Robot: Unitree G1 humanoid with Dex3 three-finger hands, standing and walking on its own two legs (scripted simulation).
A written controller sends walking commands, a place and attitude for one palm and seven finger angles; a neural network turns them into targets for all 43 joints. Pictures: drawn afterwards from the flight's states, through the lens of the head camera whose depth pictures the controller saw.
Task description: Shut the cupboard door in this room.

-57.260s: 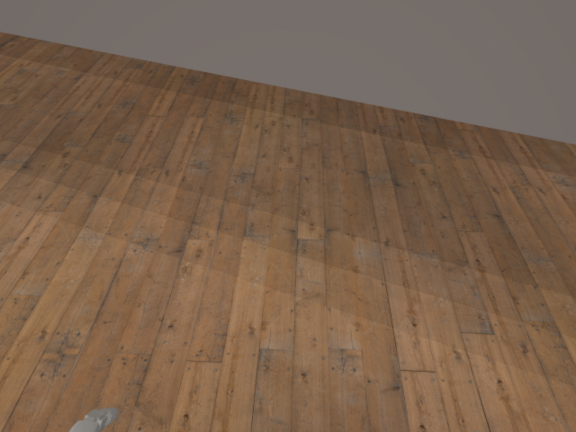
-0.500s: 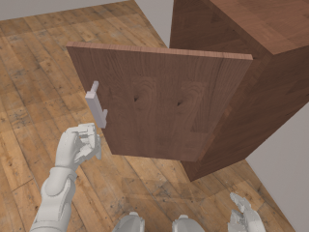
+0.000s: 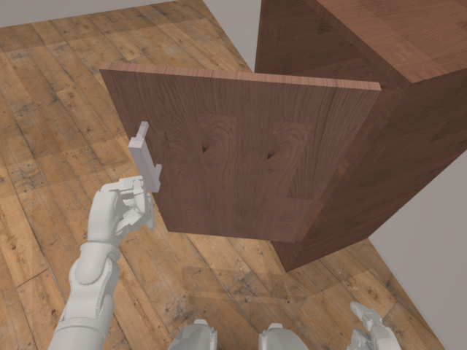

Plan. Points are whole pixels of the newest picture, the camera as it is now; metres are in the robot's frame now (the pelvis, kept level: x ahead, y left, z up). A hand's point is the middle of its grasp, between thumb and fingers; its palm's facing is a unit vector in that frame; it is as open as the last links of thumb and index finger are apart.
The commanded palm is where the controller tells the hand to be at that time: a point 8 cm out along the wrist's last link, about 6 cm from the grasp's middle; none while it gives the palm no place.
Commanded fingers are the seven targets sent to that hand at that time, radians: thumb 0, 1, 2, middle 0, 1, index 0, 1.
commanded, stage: push the door shut along its arc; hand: left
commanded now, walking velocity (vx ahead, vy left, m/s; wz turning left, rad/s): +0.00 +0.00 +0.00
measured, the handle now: (149, 158) +0.44 +0.18 +0.04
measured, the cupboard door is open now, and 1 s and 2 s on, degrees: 63 51 40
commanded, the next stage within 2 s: pull the fist back off the door in 1.98 s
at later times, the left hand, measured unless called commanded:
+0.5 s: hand (152, 188) +0.37 +0.16 +0.04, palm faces -0.13 -0.99 -0.03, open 3.0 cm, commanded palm +0.36 +0.21 +0.05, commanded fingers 0.00 0.90 0.90 -1.30 -1.50 -1.30 -1.50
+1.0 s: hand (171, 160) +0.43 +0.14 +0.04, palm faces -0.24 -0.97 -0.03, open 3.1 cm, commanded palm +0.43 +0.17 +0.05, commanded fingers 0.00 0.90 0.90 -1.30 -1.50 -1.30 -1.50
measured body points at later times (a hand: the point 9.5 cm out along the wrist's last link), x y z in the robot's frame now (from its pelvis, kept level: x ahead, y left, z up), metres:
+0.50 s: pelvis +0.00 +0.00 +0.00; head +0.08 +0.00 +0.44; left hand +0.37 +0.21 +0.05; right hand +0.13 -0.26 -0.11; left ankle +0.02 +0.07 -0.66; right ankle +0.02 -0.10 -0.66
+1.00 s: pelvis -0.01 +0.01 -0.01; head +0.10 +0.02 +0.43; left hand +0.44 +0.19 +0.05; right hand +0.06 -0.26 -0.12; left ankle +0.02 +0.07 -0.66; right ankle +0.02 -0.10 -0.66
